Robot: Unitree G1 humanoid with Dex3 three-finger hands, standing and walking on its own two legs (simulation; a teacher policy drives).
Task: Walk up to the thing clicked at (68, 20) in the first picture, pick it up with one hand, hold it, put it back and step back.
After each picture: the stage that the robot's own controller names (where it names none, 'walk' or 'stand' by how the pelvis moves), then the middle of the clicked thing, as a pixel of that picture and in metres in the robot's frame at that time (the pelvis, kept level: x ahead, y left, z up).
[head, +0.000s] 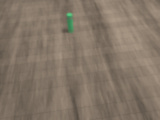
stand; (70, 23) +1.70 +0.22 -0.65
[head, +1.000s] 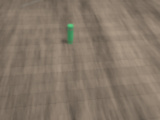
walk; (70, 34) +1.57 +0.17 -0.63
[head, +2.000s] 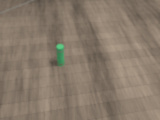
walk; (60, 55) +1.08 +0.19 -0.64
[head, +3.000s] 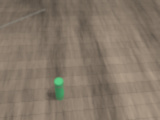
walk; (59, 89) +0.71 +0.18 -0.65
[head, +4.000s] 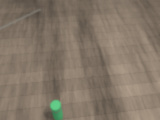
stand; (57, 111) +0.46 +0.19 -0.63
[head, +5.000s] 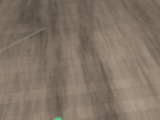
stand; out of the picture +0.43 +0.21 -0.66
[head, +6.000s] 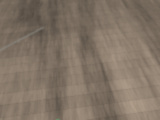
stand; out of the picture +0.41 +0.21 -0.66
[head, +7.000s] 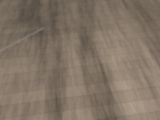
stand; out of the picture +0.40 +0.21 -0.66
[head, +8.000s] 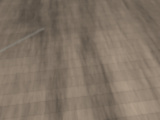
stand; out of the picture +0.39 +0.21 -0.66
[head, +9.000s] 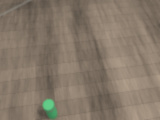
go down; (50, 110) +0.42 +0.22 -0.61
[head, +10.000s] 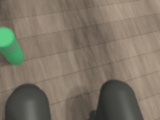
go down; (11, 49) +0.47 +0.28 -0.25
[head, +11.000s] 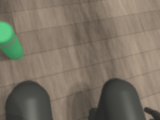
close in; (10, 44) +0.47 +0.28 -0.24
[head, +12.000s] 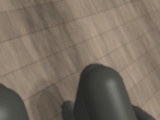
close; out of the picture +0.44 +0.33 -0.16
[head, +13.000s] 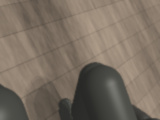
lift; out of the picture +0.43 +0.33 -0.16
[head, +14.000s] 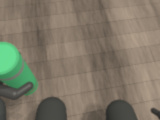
lift; (17, 75) +0.34 +0.22 +0.01
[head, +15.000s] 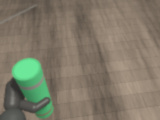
hold; (36, 92) +0.31 +0.17 +0.01
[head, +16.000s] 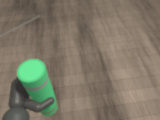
hold; (41, 92) +0.31 +0.16 +0.03
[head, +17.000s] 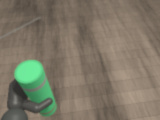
hold; (39, 92) +0.31 +0.17 +0.03
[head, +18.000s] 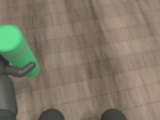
crouch; (21, 57) +0.42 +0.21 -0.02
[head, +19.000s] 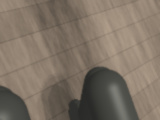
lower; out of the picture +0.44 +0.33 -0.15
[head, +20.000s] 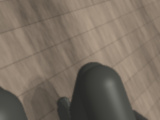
lower; out of the picture +0.43 +0.35 -0.16
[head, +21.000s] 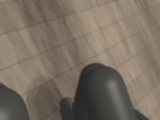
lower; out of the picture +0.42 +0.34 -0.16
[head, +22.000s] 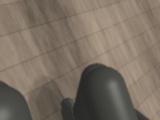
lower; out of the picture +0.41 +0.33 -0.16
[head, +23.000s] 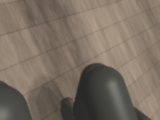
lower; out of the picture +0.41 +0.33 -0.16
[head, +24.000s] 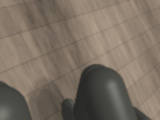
open; out of the picture +0.41 +0.33 -0.16
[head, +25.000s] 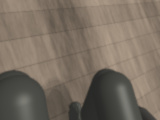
stand; out of the picture +0.42 +0.32 -0.18
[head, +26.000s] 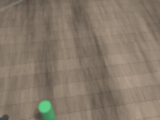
stand; (47, 112) +0.40 +0.22 -0.54
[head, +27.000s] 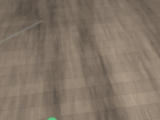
stand; out of the picture +0.40 +0.22 -0.60
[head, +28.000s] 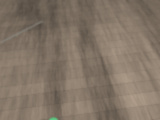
stand; out of the picture +0.40 +0.21 -0.60
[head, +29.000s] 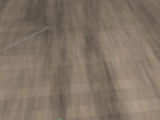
stand; out of the picture +0.41 +0.20 -0.65
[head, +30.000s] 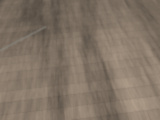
stand; out of the picture +0.39 +0.21 -0.66
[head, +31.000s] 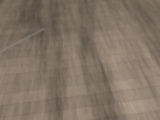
stand; out of the picture +0.38 +0.22 -0.66
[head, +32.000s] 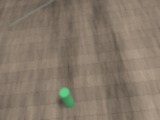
walk; (67, 98) +0.51 +0.23 -0.64
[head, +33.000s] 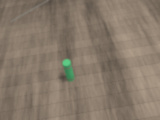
walk; (68, 71) +0.83 +0.22 -0.64
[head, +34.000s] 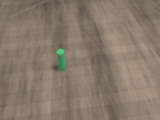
walk; (61, 60) +1.03 +0.23 -0.64
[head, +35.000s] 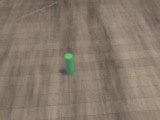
stand; (69, 65) +0.99 +0.18 -0.66
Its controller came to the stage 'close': yes
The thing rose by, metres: 0.68
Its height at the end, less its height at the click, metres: +0.00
